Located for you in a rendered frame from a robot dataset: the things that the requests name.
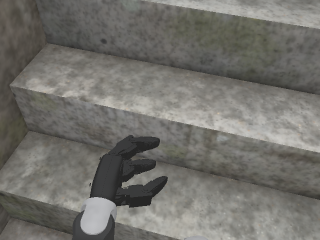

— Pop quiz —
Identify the left robot hand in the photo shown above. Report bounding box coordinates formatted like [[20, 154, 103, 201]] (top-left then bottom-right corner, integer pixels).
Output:
[[89, 135, 168, 208]]

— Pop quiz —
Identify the robot left forearm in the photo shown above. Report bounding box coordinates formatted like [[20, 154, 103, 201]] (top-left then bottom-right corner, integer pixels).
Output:
[[72, 197, 117, 240]]

